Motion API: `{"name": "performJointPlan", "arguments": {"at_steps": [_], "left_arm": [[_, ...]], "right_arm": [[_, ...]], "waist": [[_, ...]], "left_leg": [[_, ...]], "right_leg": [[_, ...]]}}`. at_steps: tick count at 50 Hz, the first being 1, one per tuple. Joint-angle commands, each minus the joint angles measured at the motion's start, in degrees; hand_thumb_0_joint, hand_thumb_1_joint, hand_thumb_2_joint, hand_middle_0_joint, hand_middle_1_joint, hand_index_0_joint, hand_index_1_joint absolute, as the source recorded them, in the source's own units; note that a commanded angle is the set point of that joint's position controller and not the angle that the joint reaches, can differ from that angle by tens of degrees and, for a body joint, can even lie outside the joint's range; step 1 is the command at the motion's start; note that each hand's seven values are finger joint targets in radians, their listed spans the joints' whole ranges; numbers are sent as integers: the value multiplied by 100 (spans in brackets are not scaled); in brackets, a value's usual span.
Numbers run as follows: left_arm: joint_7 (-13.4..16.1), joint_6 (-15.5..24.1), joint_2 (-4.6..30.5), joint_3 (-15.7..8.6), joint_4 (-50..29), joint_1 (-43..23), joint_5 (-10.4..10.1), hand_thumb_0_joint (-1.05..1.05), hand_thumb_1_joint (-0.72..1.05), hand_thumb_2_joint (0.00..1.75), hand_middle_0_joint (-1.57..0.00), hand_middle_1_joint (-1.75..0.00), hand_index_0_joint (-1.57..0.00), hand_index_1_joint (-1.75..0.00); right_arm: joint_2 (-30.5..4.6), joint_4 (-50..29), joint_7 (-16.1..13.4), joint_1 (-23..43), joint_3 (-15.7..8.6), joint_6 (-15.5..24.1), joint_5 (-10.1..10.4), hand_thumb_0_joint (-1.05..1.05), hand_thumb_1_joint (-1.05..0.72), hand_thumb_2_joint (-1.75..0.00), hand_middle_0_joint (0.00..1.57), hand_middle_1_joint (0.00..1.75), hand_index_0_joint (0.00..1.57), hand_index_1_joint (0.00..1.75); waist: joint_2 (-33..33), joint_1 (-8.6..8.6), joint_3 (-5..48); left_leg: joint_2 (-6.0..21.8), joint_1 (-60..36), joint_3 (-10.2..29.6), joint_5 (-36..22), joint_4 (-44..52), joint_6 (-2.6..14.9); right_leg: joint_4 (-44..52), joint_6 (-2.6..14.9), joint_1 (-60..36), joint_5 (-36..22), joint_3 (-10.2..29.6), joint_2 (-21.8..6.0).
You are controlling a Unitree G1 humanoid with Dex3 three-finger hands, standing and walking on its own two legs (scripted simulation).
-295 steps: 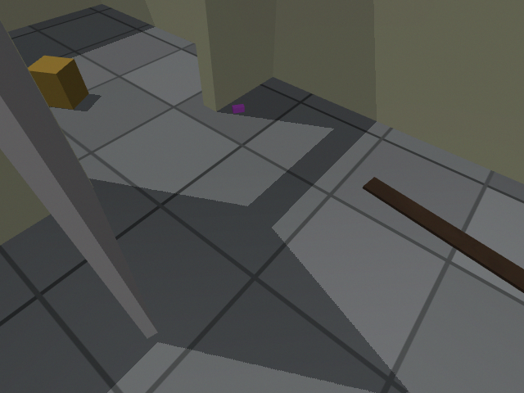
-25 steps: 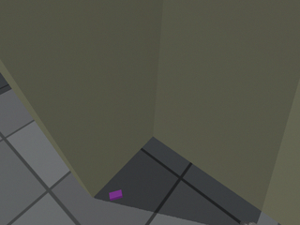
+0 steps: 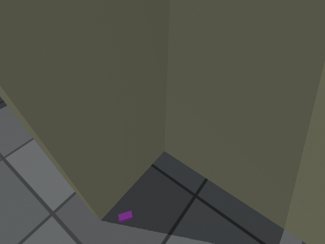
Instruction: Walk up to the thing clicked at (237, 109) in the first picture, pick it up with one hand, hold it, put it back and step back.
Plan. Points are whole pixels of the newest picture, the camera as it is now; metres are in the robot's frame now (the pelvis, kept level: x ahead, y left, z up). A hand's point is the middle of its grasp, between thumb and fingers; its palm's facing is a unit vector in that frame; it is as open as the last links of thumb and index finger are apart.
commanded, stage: walk up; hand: left
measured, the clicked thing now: (125, 216) +0.42 +0.21 -0.76
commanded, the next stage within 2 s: stand in 0.40 s
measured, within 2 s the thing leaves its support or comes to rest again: neither
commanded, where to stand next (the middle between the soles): +0.02 -0.01 m, yaw -2 degrees
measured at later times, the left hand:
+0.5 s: hand out of the picture +0.09 +0.25 -0.15, palm faces -0.02 -0.94 -0.34, open 7.4 cm
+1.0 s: hand out of the picture +0.08 +0.24 -0.16, palm faces -0.03 -0.94 -0.34, open 7.4 cm
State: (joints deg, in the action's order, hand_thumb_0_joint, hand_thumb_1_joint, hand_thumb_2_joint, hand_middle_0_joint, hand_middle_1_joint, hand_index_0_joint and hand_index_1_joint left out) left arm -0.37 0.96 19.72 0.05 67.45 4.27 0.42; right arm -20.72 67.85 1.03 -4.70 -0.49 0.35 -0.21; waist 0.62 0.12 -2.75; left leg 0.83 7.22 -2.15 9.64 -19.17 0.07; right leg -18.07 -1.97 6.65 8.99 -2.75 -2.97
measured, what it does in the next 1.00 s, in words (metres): stands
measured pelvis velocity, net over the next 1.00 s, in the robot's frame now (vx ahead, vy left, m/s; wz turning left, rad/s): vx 0.00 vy -0.01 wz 0.00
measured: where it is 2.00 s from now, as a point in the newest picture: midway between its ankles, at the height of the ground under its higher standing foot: outside the picture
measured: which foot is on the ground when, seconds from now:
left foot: down 0.00-1.00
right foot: down 0.00-1.00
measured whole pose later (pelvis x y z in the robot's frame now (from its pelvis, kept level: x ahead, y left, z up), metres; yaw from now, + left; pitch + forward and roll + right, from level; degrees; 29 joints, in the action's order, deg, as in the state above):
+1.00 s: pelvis +0.00 -0.01 +0.00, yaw +0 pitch -2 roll +0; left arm -0.4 0.4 19.7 0.4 65.3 6.2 0.4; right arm -20.3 66.4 0.8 -5.2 -0.3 0.6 -0.6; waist 0.5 0.2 -2.6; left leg 1.7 6.4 -1.9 9.3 -17.8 -1.0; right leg -18.0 -1.0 6.4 9.4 -3.0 -2.1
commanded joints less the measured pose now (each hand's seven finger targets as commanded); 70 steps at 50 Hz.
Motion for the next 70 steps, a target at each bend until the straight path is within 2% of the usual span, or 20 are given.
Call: {"name": "performJointPlan", "arguments": {"at_steps": [1,9,16,19,21,22,26,30,38,42,51,58,62,70], "left_arm": [[75,103,1248,-247,-325,-347,8,0,90,90,-20,-30,-20,-30],[76,85,1237,-262,-337,-339,5,0,90,90,-20,-30,-20,-30],[73,88,1230,-262,-392,-346,27,0,90,90,-20,-30,-20,-30],[76,89,1236,-278,-412,-393,32,0,90,90,-20,-30,-20,-30],[85,68,1182,-238,-445,-305,-11,0,90,90,-20,-30,-20,-30],[80,75,1148,-214,-442,-273,-8,0,90,90,-20,-30,-20,-30],[77,70,1230,-227,-490,-306,-14,0,90,90,-20,-30,-20,-30],[76,75,1213,-216,-499,-238,2,0,90,90,-20,-30,-20,-30],[57,57,1209,-205,-506,-167,5,0,90,90,-20,-30,-20,-30],[70,67,1247,-210,-551,-179,11,0,90,90,-20,-30,-20,-30],[68,60,1262,-216,-544,-111,3,0,90,90,-20,-30,-20,-30],[68,67,1282,-221,-556,-103,-9,0,90,90,-20,-30,-20,-30],[70,59,1275,-223,-546,-94,-18,0,90,90,-20,-30,-20,-30],[59,64,1258,-216,-580,-95,-9,0,90,90,-20,-30,-20,-30]], "right_arm": [[-1177,-366,-99,380,-191,124,-12,0,-90,-90,20,30,20,30],[-1170,-380,-109,279,-194,123,-11,0,-90,-90,20,30,20,30],[-1167,-427,-108,266,-198,111,-20,0,-90,-90,20,30,20,30],[-1159,-423,-109,217,-201,112,-18,0,-90,-90,20,30,20,30],[-1155,-488,-132,350,-198,139,-40,0,-90,-90,20,30,20,30],[-1173,-492,-130,349,-198,137,-44,0,-90,-90,20,30,20,30],[-1145,-472,-131,295,-199,134,-39,0,-90,-90,20,30,20,30],[-1147,-505,-127,339,-193,144,-26,0,-90,-90,20,30,20,30],[-1138,-476,-114,315,-180,127,-27,0,-90,-90,20,30,20,30],[-1127,-494,-114,339,-186,135,-34,0,-90,-90,20,30,20,30],[-1113,-490,-113,258,-166,122,-40,0,-90,-90,20,30,20,30],[-1129,-496,-118,169,-156,122,-40,0,-90,-90,20,30,20,30],[-1141,-502,-118,123,-156,114,-42,0,-90,-90,20,30,20,30],[-1160,-527,-126,87,-140,133,-54,0,-90,-90,20,30,20,30]], "waist": [[-7,-29,502],[-89,-21,451],[-74,-2,425],[-122,21,502],[-103,-7,490],[-90,1,492],[-15,39,530],[-7,26,569],[-23,10,376],[-79,7,441],[-113,2,422],[-97,2,408],[-119,7,317],[-26,-7,398]], "left_leg": [[643,44,620,-475,408,82],[631,-24,621,-589,392,86],[609,9,598,-452,379,91],[629,-2,597,-546,374,92],[760,-162,657,-1070,402,30],[761,-173,637,-1108,386,25],[734,-151,592,-929,417,14],[755,-237,574,-1040,419,32],[683,-73,562,-345,500,-9],[733,-183,608,-637,473,6],[714,-135,575,-478,449,4],[703,-119,562,-570,429,13],[698,-76,569,-419,460,5],[737,-149,561,-519,431,19]], "right_leg": [[252,216,-180,-341,465,-493],[234,193,-95,-410,456,-471],[278,196,-100,-382,479,-482],[252,197,-163,-476,474,-488],[167,215,-90,-681,474,-524],[196,200,-102,-691,464,-526],[224,228,-199,-632,508,-553],[232,221,-195,-769,497,-556],[356,243,-50,-206,535,-539],[283,250,-16,-387,519,-530],[297,263,-57,-338,561,-541],[315,272,-74,-492,587,-542],[357,262,-32,-304,588,-532],[319,277,-66,-398,596,-539]]}}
